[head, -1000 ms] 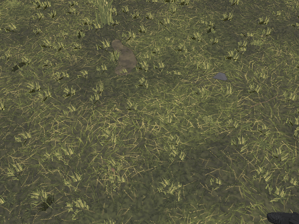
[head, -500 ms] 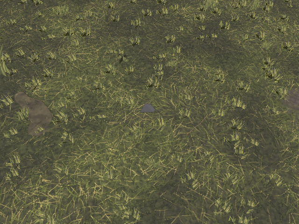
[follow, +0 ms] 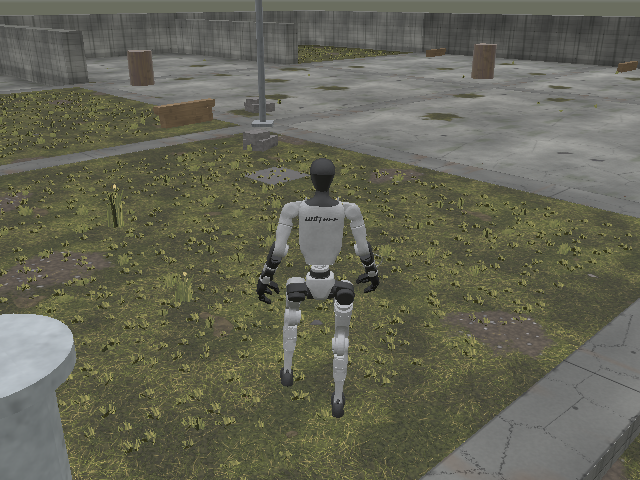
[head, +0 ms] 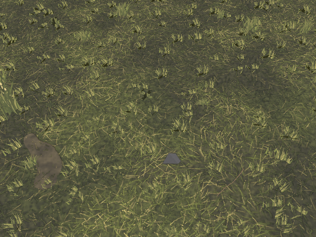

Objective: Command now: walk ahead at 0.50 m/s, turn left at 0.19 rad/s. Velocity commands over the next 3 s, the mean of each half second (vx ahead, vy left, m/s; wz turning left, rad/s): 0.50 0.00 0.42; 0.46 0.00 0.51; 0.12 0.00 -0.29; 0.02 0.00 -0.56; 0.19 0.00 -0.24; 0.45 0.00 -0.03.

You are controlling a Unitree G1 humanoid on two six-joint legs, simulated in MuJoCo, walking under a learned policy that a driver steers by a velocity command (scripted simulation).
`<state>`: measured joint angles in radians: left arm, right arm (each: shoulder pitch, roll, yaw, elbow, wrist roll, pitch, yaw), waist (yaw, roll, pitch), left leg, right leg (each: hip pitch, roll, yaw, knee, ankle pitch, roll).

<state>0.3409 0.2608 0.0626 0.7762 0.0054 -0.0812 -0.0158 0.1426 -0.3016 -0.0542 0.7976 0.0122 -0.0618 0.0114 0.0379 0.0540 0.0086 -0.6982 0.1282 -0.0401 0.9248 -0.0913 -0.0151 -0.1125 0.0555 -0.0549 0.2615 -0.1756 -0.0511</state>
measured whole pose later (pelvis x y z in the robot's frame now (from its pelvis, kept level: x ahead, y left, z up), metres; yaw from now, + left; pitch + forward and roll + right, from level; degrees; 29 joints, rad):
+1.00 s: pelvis +0.54 +0.13 +0.00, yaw +31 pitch +2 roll -1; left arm 0.29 0.26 0.06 0.81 0.00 -0.09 -0.01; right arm 0.18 -0.31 -0.07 0.65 0.00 -0.02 -0.01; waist 0.05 0.05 0.04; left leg -0.62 0.06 -0.07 0.93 -0.27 -0.02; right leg -0.17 0.02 -0.06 0.33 -0.19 -0.03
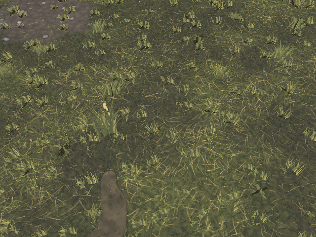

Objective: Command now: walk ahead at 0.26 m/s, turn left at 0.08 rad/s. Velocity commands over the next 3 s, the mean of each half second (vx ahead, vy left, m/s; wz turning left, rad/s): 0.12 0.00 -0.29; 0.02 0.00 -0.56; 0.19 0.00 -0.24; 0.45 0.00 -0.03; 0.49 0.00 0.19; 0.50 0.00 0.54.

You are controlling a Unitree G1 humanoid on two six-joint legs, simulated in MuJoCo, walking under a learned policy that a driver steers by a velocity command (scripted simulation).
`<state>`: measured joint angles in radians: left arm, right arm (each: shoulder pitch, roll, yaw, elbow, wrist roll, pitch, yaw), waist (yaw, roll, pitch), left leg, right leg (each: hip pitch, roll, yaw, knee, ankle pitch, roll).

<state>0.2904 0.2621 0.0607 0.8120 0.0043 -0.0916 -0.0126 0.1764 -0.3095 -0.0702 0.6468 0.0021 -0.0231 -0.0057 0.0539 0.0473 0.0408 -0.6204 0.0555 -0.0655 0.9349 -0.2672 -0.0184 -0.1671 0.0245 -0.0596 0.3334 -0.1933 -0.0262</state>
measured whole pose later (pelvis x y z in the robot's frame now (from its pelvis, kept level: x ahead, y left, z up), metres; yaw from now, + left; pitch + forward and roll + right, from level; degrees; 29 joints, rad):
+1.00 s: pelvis +0.11 -0.01 -0.01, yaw -31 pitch +2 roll +2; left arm 0.17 0.31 0.07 0.64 -0.01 0.05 0.03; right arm 0.09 -0.29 -0.09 0.76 0.01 -0.01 -0.02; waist 0.03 -0.01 0.03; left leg -0.36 -0.05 -0.10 0.65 -0.35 -0.07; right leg -0.32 0.11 0.21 0.50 -0.21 -0.04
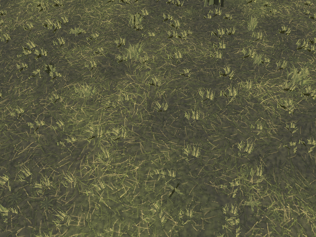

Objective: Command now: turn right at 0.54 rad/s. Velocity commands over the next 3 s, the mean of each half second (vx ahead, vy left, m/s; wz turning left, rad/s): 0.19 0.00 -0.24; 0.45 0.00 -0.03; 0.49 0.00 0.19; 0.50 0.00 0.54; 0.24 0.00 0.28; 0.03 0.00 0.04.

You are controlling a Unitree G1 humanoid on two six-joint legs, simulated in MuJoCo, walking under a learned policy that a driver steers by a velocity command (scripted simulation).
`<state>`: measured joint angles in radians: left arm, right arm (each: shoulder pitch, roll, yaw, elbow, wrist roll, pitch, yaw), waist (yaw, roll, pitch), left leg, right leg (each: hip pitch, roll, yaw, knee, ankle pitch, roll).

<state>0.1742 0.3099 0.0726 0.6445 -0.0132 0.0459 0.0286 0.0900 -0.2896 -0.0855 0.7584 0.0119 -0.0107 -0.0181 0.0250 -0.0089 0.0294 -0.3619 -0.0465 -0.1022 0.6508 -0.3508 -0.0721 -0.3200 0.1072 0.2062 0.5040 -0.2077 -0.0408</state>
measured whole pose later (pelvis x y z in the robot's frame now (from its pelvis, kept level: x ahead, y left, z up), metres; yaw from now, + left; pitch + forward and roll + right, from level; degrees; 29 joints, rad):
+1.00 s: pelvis +0.31 +0.00 -0.01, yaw -6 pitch +2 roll +0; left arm 0.38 0.29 0.04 0.80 -0.03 -0.06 0.01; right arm 0.11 -0.29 -0.04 0.73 0.01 -0.08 0.04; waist 0.03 -0.02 0.05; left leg -0.42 -0.04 0.06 0.54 -0.14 0.06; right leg -0.27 -0.02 0.07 1.14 -0.43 -0.02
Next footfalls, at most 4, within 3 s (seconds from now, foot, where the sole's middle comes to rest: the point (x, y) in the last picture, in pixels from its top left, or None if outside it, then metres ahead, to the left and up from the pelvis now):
0.06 left None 0.05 0.13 -0.78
0.44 right None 0.06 -0.13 -0.78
0.88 left None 0.44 0.08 -0.78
1.42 right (212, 180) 0.71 -0.18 -0.78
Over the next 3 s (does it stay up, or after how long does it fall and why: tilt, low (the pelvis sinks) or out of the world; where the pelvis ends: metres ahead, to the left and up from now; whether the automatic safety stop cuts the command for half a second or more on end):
stays up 1.09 0.12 -0.01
